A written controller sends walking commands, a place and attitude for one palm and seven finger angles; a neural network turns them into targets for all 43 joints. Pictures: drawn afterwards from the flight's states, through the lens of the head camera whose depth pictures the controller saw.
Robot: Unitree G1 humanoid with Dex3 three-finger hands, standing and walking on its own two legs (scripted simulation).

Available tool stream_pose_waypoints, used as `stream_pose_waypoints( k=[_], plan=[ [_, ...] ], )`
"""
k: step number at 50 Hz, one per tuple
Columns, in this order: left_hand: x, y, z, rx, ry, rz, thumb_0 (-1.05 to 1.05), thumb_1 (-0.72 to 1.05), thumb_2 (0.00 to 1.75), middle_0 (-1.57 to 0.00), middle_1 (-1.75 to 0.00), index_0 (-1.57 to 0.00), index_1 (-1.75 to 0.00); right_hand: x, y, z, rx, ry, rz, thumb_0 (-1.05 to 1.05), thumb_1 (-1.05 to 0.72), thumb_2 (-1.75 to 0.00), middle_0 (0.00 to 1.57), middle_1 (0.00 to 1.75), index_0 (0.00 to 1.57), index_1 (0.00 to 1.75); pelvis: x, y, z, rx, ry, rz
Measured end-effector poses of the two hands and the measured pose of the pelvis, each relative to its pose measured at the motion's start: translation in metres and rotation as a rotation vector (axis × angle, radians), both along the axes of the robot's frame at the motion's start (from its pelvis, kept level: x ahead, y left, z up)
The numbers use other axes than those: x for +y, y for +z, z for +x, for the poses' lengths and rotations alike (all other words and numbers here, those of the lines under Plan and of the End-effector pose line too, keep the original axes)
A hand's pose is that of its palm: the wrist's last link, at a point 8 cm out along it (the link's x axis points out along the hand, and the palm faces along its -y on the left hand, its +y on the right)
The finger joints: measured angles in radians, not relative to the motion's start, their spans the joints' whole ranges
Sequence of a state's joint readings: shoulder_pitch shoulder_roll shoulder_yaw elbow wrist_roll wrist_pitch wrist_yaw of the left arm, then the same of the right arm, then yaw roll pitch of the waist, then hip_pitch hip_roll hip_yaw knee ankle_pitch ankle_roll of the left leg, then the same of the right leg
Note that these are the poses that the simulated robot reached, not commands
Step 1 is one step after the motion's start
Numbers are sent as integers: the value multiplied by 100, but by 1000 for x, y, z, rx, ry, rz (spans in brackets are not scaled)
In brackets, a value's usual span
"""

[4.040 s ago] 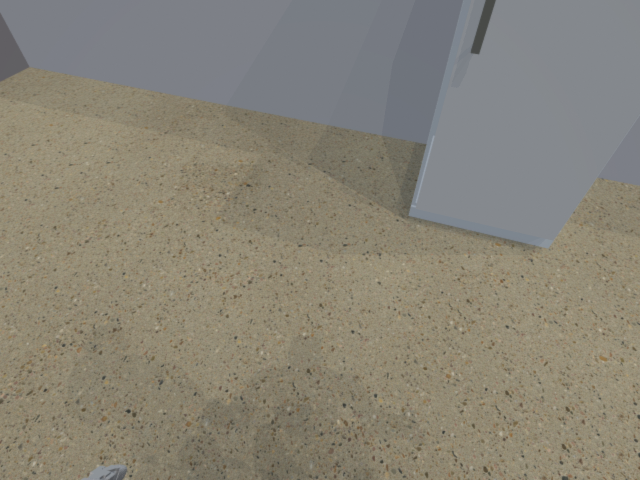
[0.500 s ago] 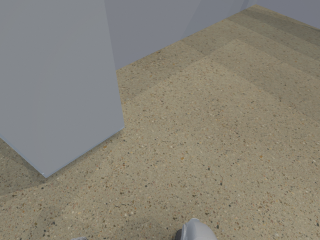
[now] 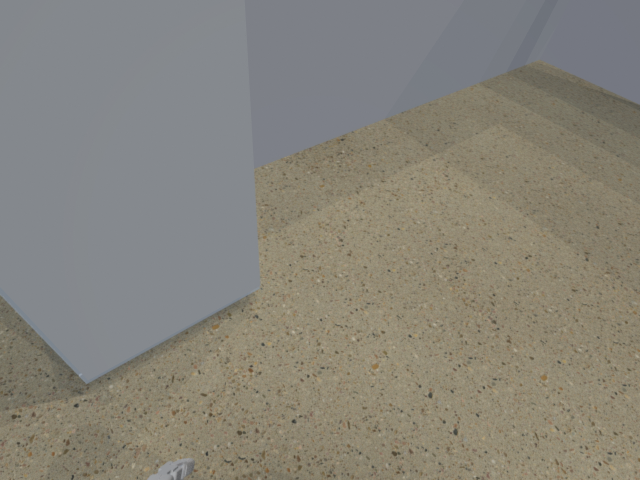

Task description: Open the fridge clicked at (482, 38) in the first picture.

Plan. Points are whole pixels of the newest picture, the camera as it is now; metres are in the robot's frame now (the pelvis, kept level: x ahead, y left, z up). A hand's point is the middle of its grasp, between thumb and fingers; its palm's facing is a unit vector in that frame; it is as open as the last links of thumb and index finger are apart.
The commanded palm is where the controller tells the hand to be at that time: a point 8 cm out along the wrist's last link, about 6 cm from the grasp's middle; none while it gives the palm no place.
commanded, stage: turn to face it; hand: left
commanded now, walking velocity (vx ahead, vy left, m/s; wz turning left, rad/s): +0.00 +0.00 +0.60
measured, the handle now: out of the picture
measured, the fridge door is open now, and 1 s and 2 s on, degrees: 0 0 0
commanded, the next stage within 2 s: take the last steps up to it in 1.06 s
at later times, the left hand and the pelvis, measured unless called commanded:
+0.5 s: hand out of the picture +0.07 +0.18 -0.13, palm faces +0.29 -0.91 -0.30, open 7.4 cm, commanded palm none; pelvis +0.00 -0.06 +0.01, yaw +16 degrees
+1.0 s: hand out of the picture -0.16 +0.12 -0.17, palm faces +0.57 -0.77 -0.28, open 7.4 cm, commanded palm none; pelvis -0.04 -0.06 +0.01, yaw +33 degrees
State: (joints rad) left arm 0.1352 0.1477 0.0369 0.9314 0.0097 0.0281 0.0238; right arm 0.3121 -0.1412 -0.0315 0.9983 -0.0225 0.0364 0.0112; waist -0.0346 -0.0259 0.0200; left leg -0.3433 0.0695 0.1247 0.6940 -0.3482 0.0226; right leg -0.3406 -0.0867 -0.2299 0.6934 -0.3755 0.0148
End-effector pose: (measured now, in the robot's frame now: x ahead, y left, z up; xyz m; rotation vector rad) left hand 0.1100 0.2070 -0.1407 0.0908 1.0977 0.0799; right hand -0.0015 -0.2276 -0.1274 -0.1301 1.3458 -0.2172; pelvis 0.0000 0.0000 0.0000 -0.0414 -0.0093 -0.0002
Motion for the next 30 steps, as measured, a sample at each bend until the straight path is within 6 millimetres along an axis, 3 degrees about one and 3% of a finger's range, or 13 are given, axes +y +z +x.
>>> stream_pose_waypoints(
  k=[8,14,19,24,30],
  plan=[
    [50,11,-60,186,124,80,1,91,90,-20,-30,-20,-30,3,20,32,-7,80,-28,0,-92,-90,20,30,21,30,7,18,7,29,60,10],
    [63,23,-78,200,201,136,1,91,90,-20,-30,-19,-30,-12,22,60,-26,150,-31,0,-91,-90,20,30,21,30,-2,22,8,29,124,12],
    [51,33,-71,133,239,160,1,91,90,-20,-30,-19,-30,-35,16,84,-52,213,-27,0,-91,-90,20,30,21,30,-21,19,4,24,187,25],
    [21,42,-65,28,274,187,1,91,90,-20,-30,-19,-30,-65,1,113,-91,277,-7,0,-91,-90,20,30,21,30,-50,10,0,21,260,48],
    [-16,56,-95,3,343,196,1,91,90,-20,-30,-20,-30,-84,1,149,-127,369,13,0,-91,-90,20,30,20,30,-74,15,-4,1,352,72]
  ],
)
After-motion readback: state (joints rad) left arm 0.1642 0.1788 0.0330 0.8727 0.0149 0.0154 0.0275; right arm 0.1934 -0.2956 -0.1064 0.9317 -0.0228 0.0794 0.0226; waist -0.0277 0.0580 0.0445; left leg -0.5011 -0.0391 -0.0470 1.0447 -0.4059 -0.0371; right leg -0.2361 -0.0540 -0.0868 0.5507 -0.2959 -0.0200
